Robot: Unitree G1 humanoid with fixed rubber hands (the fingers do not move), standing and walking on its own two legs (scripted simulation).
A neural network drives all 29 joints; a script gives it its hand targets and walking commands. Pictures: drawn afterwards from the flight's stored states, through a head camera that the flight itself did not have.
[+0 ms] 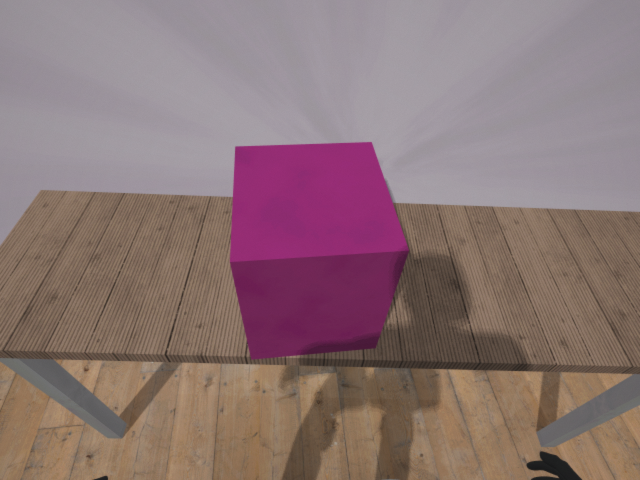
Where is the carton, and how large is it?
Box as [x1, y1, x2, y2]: [230, 142, 408, 359]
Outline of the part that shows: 371,142 235,146 230,264 251,359 375,347 408,249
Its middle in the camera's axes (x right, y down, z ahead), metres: -0.01 +0.02 +0.59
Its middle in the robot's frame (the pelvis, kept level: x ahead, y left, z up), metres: +0.42 +0.03 +0.02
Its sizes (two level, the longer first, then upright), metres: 0.210 0.200 0.250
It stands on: a table, 0.64 m high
